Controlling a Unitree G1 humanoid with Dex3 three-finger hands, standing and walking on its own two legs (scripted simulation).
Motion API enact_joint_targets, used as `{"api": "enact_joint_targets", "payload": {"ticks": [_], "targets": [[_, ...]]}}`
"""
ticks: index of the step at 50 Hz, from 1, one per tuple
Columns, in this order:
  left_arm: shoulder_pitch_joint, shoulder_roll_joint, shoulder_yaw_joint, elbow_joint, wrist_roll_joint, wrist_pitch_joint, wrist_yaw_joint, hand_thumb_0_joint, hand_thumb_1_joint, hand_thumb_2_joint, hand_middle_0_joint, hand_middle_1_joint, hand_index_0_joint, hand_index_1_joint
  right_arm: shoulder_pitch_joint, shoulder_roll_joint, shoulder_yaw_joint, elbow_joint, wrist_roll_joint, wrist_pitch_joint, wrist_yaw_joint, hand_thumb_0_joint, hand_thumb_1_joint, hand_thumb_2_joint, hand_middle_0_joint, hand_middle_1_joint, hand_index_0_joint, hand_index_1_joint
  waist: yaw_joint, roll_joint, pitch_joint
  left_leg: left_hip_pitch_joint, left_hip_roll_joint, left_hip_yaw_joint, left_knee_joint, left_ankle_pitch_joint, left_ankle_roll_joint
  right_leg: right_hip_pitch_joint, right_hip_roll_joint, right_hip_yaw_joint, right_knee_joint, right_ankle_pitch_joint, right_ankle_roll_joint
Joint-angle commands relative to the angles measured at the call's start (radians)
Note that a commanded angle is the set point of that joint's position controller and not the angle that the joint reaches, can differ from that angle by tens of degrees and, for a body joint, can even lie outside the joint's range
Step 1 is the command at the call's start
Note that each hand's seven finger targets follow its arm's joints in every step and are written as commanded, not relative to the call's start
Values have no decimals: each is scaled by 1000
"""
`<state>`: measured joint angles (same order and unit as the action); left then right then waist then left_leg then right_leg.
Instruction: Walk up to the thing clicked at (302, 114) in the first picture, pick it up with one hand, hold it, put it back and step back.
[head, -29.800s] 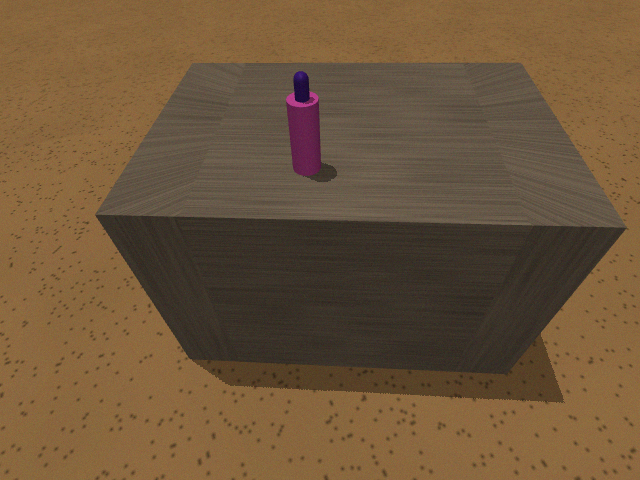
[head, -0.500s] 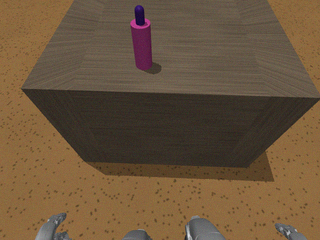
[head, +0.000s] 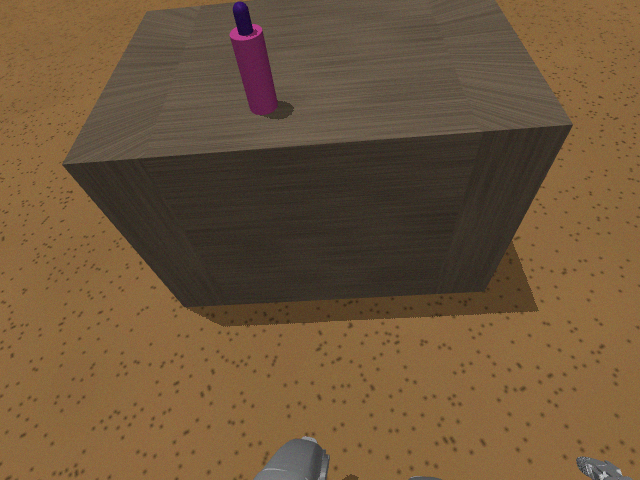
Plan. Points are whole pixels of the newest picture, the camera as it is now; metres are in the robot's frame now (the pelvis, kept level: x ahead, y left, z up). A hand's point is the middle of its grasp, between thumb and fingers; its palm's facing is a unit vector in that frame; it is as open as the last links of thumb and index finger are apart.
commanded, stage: step back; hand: left
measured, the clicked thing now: (252, 60) +0.87 +0.19 +0.05
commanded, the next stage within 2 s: stand in 1.70 s
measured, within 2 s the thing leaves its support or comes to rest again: neither
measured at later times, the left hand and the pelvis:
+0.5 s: hand out of the picture -0.09 +0.25 -0.16, palm faces -0.01 -0.91 -0.40, open 7.4 cm; pelvis -0.18 -0.02 -0.02, yaw +0 degrees
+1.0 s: hand out of the picture -0.25 +0.27 -0.15, palm faces +0.08 -0.92 -0.39, open 7.4 cm; pelvis -0.28 -0.02 +0.00, yaw +4 degrees
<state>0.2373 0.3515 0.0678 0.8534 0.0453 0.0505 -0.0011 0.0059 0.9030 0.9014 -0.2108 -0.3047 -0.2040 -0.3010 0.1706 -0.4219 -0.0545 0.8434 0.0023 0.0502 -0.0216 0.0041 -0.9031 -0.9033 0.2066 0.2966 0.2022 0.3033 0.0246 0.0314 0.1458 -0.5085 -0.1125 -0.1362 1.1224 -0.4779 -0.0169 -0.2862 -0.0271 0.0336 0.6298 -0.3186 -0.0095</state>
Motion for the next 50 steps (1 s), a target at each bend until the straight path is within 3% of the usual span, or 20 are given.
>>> {"api": "enact_joint_targets", "payload": {"ticks": [1, 4, 7, 8, 9, 10, 14, 20, 23, 24, 25, 26, 29, 35, 39, 40, 41, 42, 45, 50], "targets": [[-19, 265, 77, -121, 1, -37, 44, 0, 900, 900, -200, -300, -200, -300, -41, -136, -38, -94, -15, -31, -14, 0, -900, -900, 200, 300, 200, 300, 42, -215, -159, -30, 50, 40, -166, -64, -5, 236, -230, 179, -99, 597, -203], [-28, 274, 72, -131, -16, -25, 46, 0, 900, 900, -200, -300, -200, -300, 7, -133, -41, -74, -23, -36, -9, 0, -900, -900, 200, 300, 200, 300, 31, -248, -204, 58, 78, 100, -409, -35, 13, 280, -239, 193, -42, 654, -195], [-97, 260, 52, -153, -30, -10, 36, 0, 900, 900, -200, -300, -200, -300, 110, -161, -60, -26, -25, -43, -6, 0, -900, -900, 200, 300, 200, 300, -27, -164, -242, 303, 115, 92, -692, 352, 52, 103, -171, 130, 69, 457, -102], [-71, 222, 41, -160, -34, -7, 32, 0, 900, 900, -200, -300, -200, -300, 85, -229, -79, -40, -36, -44, -7, 0, -900, -900, 200, 300, 200, 300, -11, -15, -245, 396, 293, -149, -706, 510, 130, -78, -72, 80, 181, 227, -51], [-134, 224, 47, -171, -44, -7, 39, 0, 900, 900, -200, -300, -200, -300, 33, -338, -92, -61, -26, -38, 4, 0, -900, -900, 200, 300, 200, 300, -38, 174, -225, 275, 467, -323, -741, 645, 289, -108, 84, -24, 342, -241, -13], [-174, 246, 64, -156, -32, -3, 47, 0, 900, 900, -200, -300, -200, -300, 32, -341, -95, -62, -33, -42, 3, 0, -900, -900, 200, 300, 200, 300, -72, 163, -183, 153, 533, -424, -781, 611, 362, -93, 89, 97, 538, -357, -7], [-47, 235, 62, -87, -46, 0, 35, 0, 900, 900, -200, -300, -200, -300, -92, -223, -55, -77, -37, -42, -13, 0, -900, -900, 200, 300, 200, 300, 23, 84, -141, 212, 380, -114, -684, 636, 267, -155, 104, 134, 638, -207, -6], [-49, 205, 53, -74, -29, -25, 19, 0, 900, 900, -200, -300, -200, -300, -27, -221, -57, -74, -36, -18, -2, 0, -900, -900, 200, 300, 200, 300, -35, 182, -217, 401, 357, -90, -624, 641, 251, -76, 54, -10, 131, -198, 21], [46, 224, 58, -6, -13, -42, 24, 0, 900, 900, -200, -300, -200, -300, -75, -202, -45, -81, -15, 2, 6, 0, -900, -900, 200, 300, 200, 300, 8, 134, -257, 233, 280, -9, -511, 459, 143, 160, 33, -24, -229, 82, -20], [41, 296, 80, -17, 0, -48, 26, 0, 900, 900, -200, -300, -200, -300, -67, -146, -28, -94, -13, -1, 9, 0, -900, -900, 200, 300, 200, 300, 3, -35, -216, 25, 166, 18, -396, 249, 83, 215, -94, 207, -236, 54, -64], [11, 408, 107, -39, -3, -40, 24, 0, 900, 900, -200, -300, -200, -300, -111, -119, -29, -119, -10, -1, -6, 0, -900, -900, 200, 300, 200, 300, 56, -275, -172, -43, 18, 42, -166, -110, 29, 29, -358, 468, -309, 142, -241], [-46, 431, 107, -70, -4, -46, 29, 0, 900, 900, -200, -300, -200, -300, -125, -159, -54, -116, -11, 7, -15, 0, -900, -900, 200, 300, 200, 300, 55, -248, -89, 1, 64, -70, 31, -156, 10, -186, -455, 584, -368, 108, -327], [-201, 307, 74, -90, 3, -56, 40, 0, 900, 900, -200, -300, -200, -300, -7, -173, -52, -48, -6, 6, -9, 0, -900, -900, 200, 300, 200, 300, -60, -108, -89, 26, 14, -65, 147, 8, 8, -120, -243, 212, -207, 274, -210], [-21, 312, 84, -41, 11, -64, 31, 0, 900, 900, -200, -300, -200, -300, -70, -157, -45, -49, -38, -24, 14, 0, -900, -900, 200, 300, 200, 300, 64, -220, -144, -7, 98, 63, -294, -64, -3, 170, -228, 258, -235, -212, -190], [-78, 304, 63, -34, -4, -48, 14, 0, 900, 900, -200, -300, -200, -300, 74, -145, -57, 62, -32, -46, 25, 0, -900, -900, 200, 300, 200, 300, -14, -211, -148, 376, 72, 175, -714, 81, 45, -62, -177, 164, -214, -318, -122], [-56, 256, 46, -29, -5, -46, 12, 0, 900, 900, -200, -300, -200, -300, 106, -165, -68, 83, -41, -52, 23, 0, -900, -900, 200, 300, 200, 300, -27, -106, -152, 476, 105, 90, -752, 54, 62, -169, -138, 118, -122, -353, -88], [-74, 191, 26, -40, -20, -50, 6, 0, 900, 900, -200, -300, -200, -300, 91, -240, -79, 72, -53, -60, 21, 0, -900, -900, 200, 300, 200, 300, -37, 109, -146, 469, 320, -302, -858, -289, 145, -337, -36, 27, 42, -317, -12], [-150, 258, 51, -22, -23, -52, 11, 0, 900, 900, -200, -300, -200, -300, 26, -313, -85, 53, -43, -63, 22, 0, -900, -900, 200, 300, 200, 300, -65, 137, -72, 191, 466, -456, -953, -497, 261, -239, -6, -11, 220, -276, 2], [-86, 227, 46, 24, -36, -61, -8, 0, 900, 900, -200, -300, -200, -300, -74, -204, -44, 44, -48, -94, 16, 0, -900, -900, 200, 300, 200, 300, 0, 41, -45, 200, 329, -200, -875, -142, 178, -151, -4, 52, 239, -91, -8], [-21, 207, 51, 79, -20, -82, -11, 0, 900, 900, -200, -300, -200, -300, -55, -208, -56, 57, -46, -67, 31, 0, -900, -900, 200, 300, 200, 300, -3, 134, -65, 149, 303, -75, -793, -146, 156, 107, 45, -84, -128, -54, -8]]}}
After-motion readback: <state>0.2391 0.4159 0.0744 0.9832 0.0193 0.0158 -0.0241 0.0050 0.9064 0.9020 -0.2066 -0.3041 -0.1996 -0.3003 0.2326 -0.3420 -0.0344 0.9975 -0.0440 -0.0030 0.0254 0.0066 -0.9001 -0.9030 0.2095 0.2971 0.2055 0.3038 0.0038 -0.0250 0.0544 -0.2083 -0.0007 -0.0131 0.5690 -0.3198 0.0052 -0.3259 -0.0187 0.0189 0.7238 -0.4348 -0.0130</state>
